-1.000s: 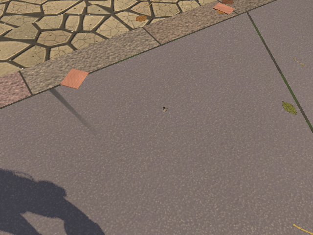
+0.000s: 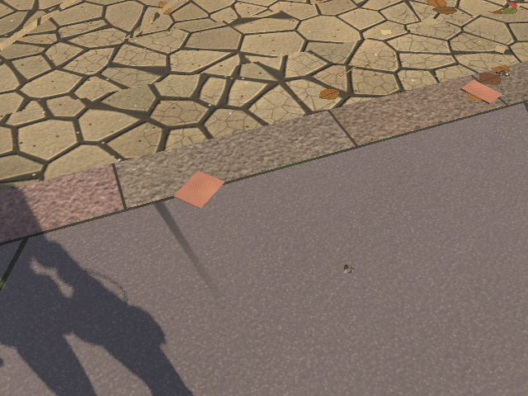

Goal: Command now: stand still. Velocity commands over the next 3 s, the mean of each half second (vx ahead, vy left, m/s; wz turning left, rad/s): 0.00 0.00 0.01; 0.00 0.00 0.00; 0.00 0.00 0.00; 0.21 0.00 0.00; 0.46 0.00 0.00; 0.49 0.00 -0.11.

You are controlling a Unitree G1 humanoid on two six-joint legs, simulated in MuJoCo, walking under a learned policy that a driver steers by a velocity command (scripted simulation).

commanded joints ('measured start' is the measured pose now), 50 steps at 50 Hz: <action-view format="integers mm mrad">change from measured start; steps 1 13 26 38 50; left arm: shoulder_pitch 24 53 60 68 80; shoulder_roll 78 46 18 3 -8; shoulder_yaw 12 7 7 6 4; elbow -3 71 113 134 145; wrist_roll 0 -1 -1 -2 -2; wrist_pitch -8 -3 1 3 3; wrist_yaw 6 18 25 28 30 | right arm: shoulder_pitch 51 79 113 138 159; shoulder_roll -95 -56 -30 -13 -1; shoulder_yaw -14 -4 -1 0 0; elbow -3 45 71 79 81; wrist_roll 1 1 0 -1 -1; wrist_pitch -7 -10 -12 -14 -16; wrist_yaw -5 -12 -18 -21 -22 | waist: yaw -5 -5 -6 -7 -8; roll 8 14 16 17 18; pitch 50 53 62 69 75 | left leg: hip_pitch -134 -104 -90 -81 -75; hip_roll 119 118 120 122 124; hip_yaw -108 -92 -85 -83 -81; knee -108 -97 -92 -94 -97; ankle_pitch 29 109 148 165 185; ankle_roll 42 41 40 40 41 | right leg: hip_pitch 79 94 100 100 97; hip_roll -103 -107 -108 -108 -109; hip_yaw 126 120 114 111 107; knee -56 -34 -22 -17 -11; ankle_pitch -25 39 67 72 74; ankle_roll -15 -15 -13 -9 -5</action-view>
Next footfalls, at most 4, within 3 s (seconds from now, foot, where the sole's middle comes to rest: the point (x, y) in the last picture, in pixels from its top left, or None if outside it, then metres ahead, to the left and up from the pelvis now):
1.96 right None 0.23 -0.11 -0.78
2.48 left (263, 382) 0.58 0.04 -0.78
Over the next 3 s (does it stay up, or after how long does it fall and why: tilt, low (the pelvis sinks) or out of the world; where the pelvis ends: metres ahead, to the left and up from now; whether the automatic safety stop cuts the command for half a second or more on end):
stays up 0.70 -0.04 -0.02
